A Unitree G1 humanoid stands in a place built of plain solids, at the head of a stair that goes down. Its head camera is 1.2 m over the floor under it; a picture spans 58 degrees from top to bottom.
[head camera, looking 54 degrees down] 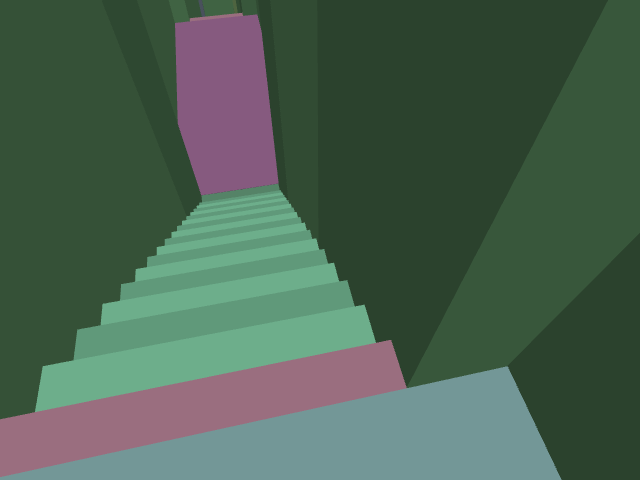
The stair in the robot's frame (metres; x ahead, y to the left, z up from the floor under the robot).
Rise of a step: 0.20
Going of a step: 0.22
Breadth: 1.10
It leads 12 degrees to the left of straight ahead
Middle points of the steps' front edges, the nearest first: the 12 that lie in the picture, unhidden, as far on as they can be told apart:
0.40 0.33 0.00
0.62 0.38 -0.20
0.84 0.42 -0.40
1.06 0.47 -0.60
1.27 0.52 -0.79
1.49 0.56 -0.99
1.71 0.61 -1.19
1.93 0.65 -1.39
2.15 0.70 -1.59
2.37 0.75 -1.79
2.59 0.79 -1.99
2.81 0.84 -2.18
